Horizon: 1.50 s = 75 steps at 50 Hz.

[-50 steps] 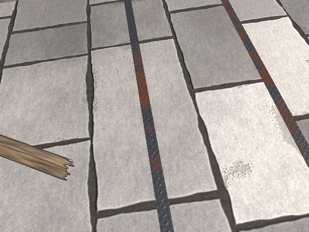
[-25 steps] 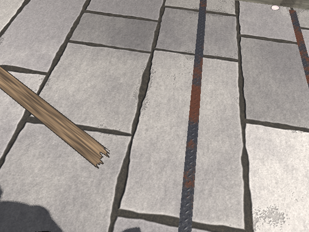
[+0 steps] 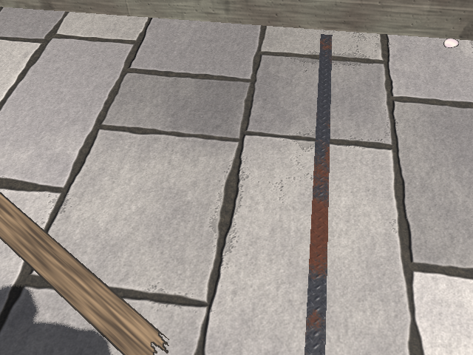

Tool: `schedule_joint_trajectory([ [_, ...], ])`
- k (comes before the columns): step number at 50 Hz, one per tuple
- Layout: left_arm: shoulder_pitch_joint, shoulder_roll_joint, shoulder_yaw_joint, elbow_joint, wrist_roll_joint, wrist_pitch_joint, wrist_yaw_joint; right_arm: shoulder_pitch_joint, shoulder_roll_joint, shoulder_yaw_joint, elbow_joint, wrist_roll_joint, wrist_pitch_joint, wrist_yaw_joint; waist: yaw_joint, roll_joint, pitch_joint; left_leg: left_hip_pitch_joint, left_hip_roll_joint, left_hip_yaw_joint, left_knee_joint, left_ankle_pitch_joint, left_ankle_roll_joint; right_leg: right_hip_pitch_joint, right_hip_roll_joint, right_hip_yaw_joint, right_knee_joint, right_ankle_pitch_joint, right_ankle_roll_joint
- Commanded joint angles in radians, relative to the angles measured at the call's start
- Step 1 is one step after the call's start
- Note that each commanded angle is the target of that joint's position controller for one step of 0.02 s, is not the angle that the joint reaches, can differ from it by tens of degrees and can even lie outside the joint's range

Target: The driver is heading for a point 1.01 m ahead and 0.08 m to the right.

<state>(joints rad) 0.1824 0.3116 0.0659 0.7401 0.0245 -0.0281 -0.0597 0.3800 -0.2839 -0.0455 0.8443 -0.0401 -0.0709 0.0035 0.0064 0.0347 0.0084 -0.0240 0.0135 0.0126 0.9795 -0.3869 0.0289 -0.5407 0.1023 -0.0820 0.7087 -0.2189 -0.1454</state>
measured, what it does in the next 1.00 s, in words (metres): walks ahead: left foot, then right foot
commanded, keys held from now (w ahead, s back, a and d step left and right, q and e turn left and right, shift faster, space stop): w+e+shift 0.32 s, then w+q+shift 0.52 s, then shift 0.16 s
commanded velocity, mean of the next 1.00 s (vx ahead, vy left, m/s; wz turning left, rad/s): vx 0.93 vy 0.00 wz -0.05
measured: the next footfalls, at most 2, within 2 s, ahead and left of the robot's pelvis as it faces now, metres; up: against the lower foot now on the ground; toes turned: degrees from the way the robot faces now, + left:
left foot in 0.38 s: +0.60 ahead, +0.04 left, +0.00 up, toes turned -21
right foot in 0.78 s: +0.87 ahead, -0.29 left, +0.00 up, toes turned -7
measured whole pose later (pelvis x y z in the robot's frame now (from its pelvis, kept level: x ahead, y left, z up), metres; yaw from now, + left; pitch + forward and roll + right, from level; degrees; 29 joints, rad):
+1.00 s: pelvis +0.91 -0.16 +0.03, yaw +0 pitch +2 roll -1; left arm 0.37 0.30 0.04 0.84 0.00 -0.10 0.01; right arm 0.15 -0.35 -0.08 0.74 0.01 -0.04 0.03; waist 0.05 0.04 0.02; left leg -0.66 0.00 0.00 1.02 -0.25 0.04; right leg -0.09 -0.02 -0.11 0.37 -0.32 0.01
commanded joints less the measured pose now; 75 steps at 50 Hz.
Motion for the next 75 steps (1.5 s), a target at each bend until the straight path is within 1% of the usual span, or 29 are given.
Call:
schedule_joint_trajectory([
  [1, 0.256, 0.226, 0.074, 0.024, -0.017, -0.009, 0.018, -0.171, -0.132, 0.001, -0.191, -0.004, -0.071, 0.011, 0.104, -0.087, -0.133, -0.790, -0.004, -0.142, 0.532, 0.122, 0.023, 0.747, -0.327, 0.832, -0.455, -0.371, -0.214],
  [5, 0.188, 0.123, 0.034, 0.038, -0.018, -0.033, 0.042, -0.162, -0.092, 0.028, -0.208, -0.043, -0.021, 0.015, -0.027, -0.038, 0.033, -0.657, 0.093, -0.106, 0.258, 0.101, -0.029, 0.367, -0.177, 0.551, -0.508, -0.153, -0.166],
  [10, 0.227, 0.151, 0.043, 0.033, -0.025, -0.053, 0.046, -0.429, -0.064, 0.058, -0.314, -0.018, -0.001, 0.039, 0.034, -0.054, 0.147, -0.599, 0.073, -0.002, -0.177, 0.325, -0.093, 0.191, -0.102, 0.458, -0.603, 0.073, -0.143],
  [16, 0.249, 0.211, 0.064, 0.053, -0.041, -0.057, 0.059, -0.415, -0.109, 0.043, -0.317, 0.003, -0.012, 0.022, 0.039, -0.078, 0.001, -0.306, -0.030, -0.010, -0.465, 0.448, -0.042, 0.422, -0.131, 0.472, -0.423, 0.687, -0.037],
  [19, 0.191, 0.218, 0.057, 0.077, 0.006, -0.072, 0.058, 0.093, -0.220, -0.021, -0.170, 0.007, -0.016, -0.030, -0.222, -0.081, -0.250, 0.169, 0.006, 0.008, -0.399, 0.230, 0.022, 0.387, -0.116, 0.380, 0.162, 0.851, 0.007],
  [20, 0.198, 0.081, 0.023, 0.049, 0.004, -0.081, 0.059, 0.253, -0.291, -0.045, -0.134, -0.023, -0.019, -0.047, -0.237, 0.116, -0.341, 0.363, 0.205, -0.292, -0.422, -0.170, 0.082, 0.172, -0.020, 0.301, 0.578, 0.319, 0.022],
  [21, 0.344, 0.006, -0.007, 0.010, -0.043, -0.087, 0.040, 0.159, -0.354, -0.062, -0.118, -0.023, -0.017, -0.024, -0.083, 0.467, -0.411, 0.436, 0.391, -0.956, -0.693, -0.217, 0.224, -0.082, 0.107, 0.257, 0.772, -0.231, 0.059],
  [23, 0.134, 0.096, -0.011, 0.019, 0.010, -0.074, 0.041, -0.013, -0.162, -0.040, -0.138, 0.010, -0.016, 0.004, -0.092, 0.056, -0.149, 0.200, 0.292, -0.747, -0.686, -0.210, 0.253, -0.199, -0.045, 0.244, 0.740, -0.092, 0.038],
  [24, 0.051, 0.097, -0.016, -0.009, 0.027, -0.074, 0.035, -0.011, -0.130, -0.033, -0.113, 0.008, -0.016, 0.009, -0.080, -0.028, -0.084, 0.087, 0.245, -0.640, -0.695, -0.092, 0.233, -0.177, -0.079, 0.219, 0.660, -0.080, 0.043],
  [28, -0.066, 0.041, -0.054, -0.118, 0.068, -0.050, 0.018, 0.074, -0.111, -0.021, -0.015, 0.029, -0.033, 0.000, 0.001, 0.033, 0.041, -0.100, 0.158, -0.509, -0.754, 0.125, 0.239, -0.210, -0.164, 0.191, 0.430, -0.169, 0.110],
  [31, -0.196, 0.036, -0.087, -0.190, 0.038, -0.059, -0.008, -0.003, -0.165, -0.045, -0.042, 0.022, -0.033, -0.007, 0.018, 0.027, 0.087, -0.358, 0.091, -0.379, -0.869, 0.155, 0.212, 0.032, -0.167, 0.123, 0.054, 0.036, 0.155],
  [37, -0.037, 0.123, -0.043, -0.116, 0.027, -0.061, 0.035, 0.080, -0.232, -0.070, -0.011, 0.049, -0.030, 0.023, 0.070, -0.042, -0.067, -0.248, 0.055, -0.290, -0.535, 0.708, 0.118, 0.500, -0.063, 0.054, -0.163, 0.104, 0.129],
  [38, 0.106, 0.153, -0.023, -0.086, 0.035, -0.066, 0.054, 0.071, -0.233, -0.072, -0.012, 0.049, -0.031, 0.025, 0.145, -0.047, -0.154, -0.346, 0.010, -0.265, -0.284, 0.680, 0.096, 0.696, -0.117, 0.087, -0.143, 0.044, 0.114],
  [39, 0.299, 0.233, 0.007, -0.073, 0.057, -0.069, 0.079, 0.050, -0.139, -0.049, -0.040, 0.049, -0.040, 0.021, 0.215, -0.153, -0.280, -0.492, -0.050, -0.202, 0.062, 0.348, 0.080, 0.882, -0.367, 0.360, -0.201, -0.326, 0.080],
  [40, 0.287, 0.287, 0.016, -0.076, 0.071, -0.057, 0.084, 0.121, -0.023, -0.020, -0.084, 0.079, -0.030, 0.013, 0.128, -0.320, -0.338, -0.697, -0.097, -0.126, 0.335, -0.103, 0.070, 0.922, -0.602, 0.842, -0.427, -0.628, 0.027],
  [41, 0.193, 0.228, 0.017, -0.076, 0.041, -0.049, 0.084, 0.078, -0.080, -0.022, -0.089, 0.056, -0.013, 0.007, 0.089, -0.274, -0.226, -0.801, -0.030, -0.107, 0.412, 0.006, 0.081, 0.812, -0.572, 0.917, -0.485, -0.685, -0.013],
  [43, 0.109, 0.081, -0.012, -0.065, 0.031, -0.061, 0.071, -0.049, -0.090, -0.027, -0.082, 0.026, 0.010, 0.021, 0.064, -0.095, -0.014, -0.789, 0.042, -0.090, 0.342, 0.113, 0.065, 0.597, -0.462, 0.546, -0.456, -0.224, -0.005],
  [46, 0.141, 0.026, -0.029, 0.001, 0.010, -0.093, 0.059, -0.058, -0.029, -0.021, -0.093, 0.006, 0.043, 0.028, -0.014, -0.137, 0.031, -0.713, 0.040, -0.086, 0.237, 0.033, 0.023, 0.496, -0.395, 0.259, -0.392, 0.625, 0.011],
  [48, 0.139, 0.028, -0.029, 0.030, -0.008, -0.106, 0.054, -0.151, -0.010, -0.012, -0.147, 0.000, 0.043, 0.036, -0.026, -0.154, 0.039, -0.740, 0.014, -0.067, 0.107, 0.077, 0.013, 0.501, -0.375, 0.166, -0.426, 0.783, 0.017],
  [49, -0.020, 0.044, -0.014, -0.021, -0.058, -0.097, 0.072, -0.155, 0.008, -0.003, -0.169, 0.096, 0.020, 0.029, -0.057, -0.172, 0.052, -0.729, 0.037, -0.081, -0.051, 0.144, 0.006, 0.471, -0.351, 0.121, -0.444, 0.693, 0.021],
  [52, 0.031, 0.142, 0.010, -0.002, -0.058, -0.094, 0.102, -0.230, -0.008, 0.011, -0.187, 0.048, -0.020, 0.065, -0.037, -0.113, -0.037, -0.344, -0.043, 0.022, -0.377, 0.487, -0.005, 0.339, -0.296, 0.018, -0.455, 0.680, 0.035],
  [56, 0.052, 0.180, 0.019, 0.015, -0.064, -0.085, 0.095, -0.016, -0.138, -0.040, -0.130, 0.021, 0.004, 0.048, -0.186, -0.086, -0.148, 0.037, -0.080, -0.018, -0.465, 0.623, 0.076, 0.334, -0.258, -0.018, -0.083, 0.743, 0.105],
  [57, 0.098, 0.131, 0.001, 0.008, -0.043, -0.081, 0.091, 0.009, -0.213, -0.053, -0.127, 0.011, 0.013, 0.028, -0.177, 0.065, -0.184, 0.172, 0.048, -0.140, -0.453, 1.029, 0.119, 0.225, -0.175, -0.036, 0.229, 0.262, 0.153],
  [58, 0.346, 0.032, -0.039, 0.023, -0.027, -0.074, 0.071, -0.057, -0.256, -0.035, -0.169, -0.033, 0.009, 0.015, -0.030, 0.285, -0.388, 0.424, 0.384, -0.555, -0.355, 1.519, 0.351, -0.010, -0.062, 0.067, 0.688, -0.509, 0.206],
  [59, 0.341, 0.133, -0.026, 0.061, -0.031, -0.070, 0.060, -0.055, -0.181, -0.021, -0.193, -0.002, 0.011, 0.026, -0.099, 0.119, -0.539, 0.405, 0.372, -0.560, -0.366, 1.569, 0.392, 0.042, -0.087, 0.260, 0.723, -0.497, 0.201],
  [61, 0.188, 0.163, -0.015, 0.021, -0.048, -0.050, 0.073, -0.198, -0.151, -0.020, -0.194, 0.051, 0.016, 0.035, -0.052, -0.019, -0.285, 0.148, 0.279, -0.431, -0.481, 1.135, 0.328, -0.065, -0.161, 0.185, 0.609, -0.382, 0.209],
  [63, 0.162, 0.144, -0.011, 0.026, -0.038, -0.014, 0.096, -0.253, -0.106, -0.003, -0.187, 0.040, 0.018, 0.030, 0.004, -0.041, -0.158, -0.118, 0.222, -0.350, -0.559, 0.996, 0.279, 0.025, -0.192, 0.174, 0.502, -0.307, 0.224],
  [68, 0.156, 0.042, -0.030, 0.030, -0.022, 0.008, 0.112, -0.304, -0.103, -0.013, -0.153, 0.014, 0.019, 0.014, 0.038, 0.035, -0.193, -0.292, 0.161, -0.197, -0.617, 0.964, 0.244, 0.223, -0.184, 0.136, 0.169, -0.133, 0.235],
  [75, 0.023, 0.052, -0.021, 0.012, -0.002, 0.027, 0.110, -0.296, -0.038, 0.012, -0.096, 0.024, 0.047, 0.004, 0.028, 0.051, -0.078, -0.391, 0.082, -0.210, -0.625, 0.130, 0.117, 0.397, -0.160, 0.129, -0.236, 0.096, 0.179],
])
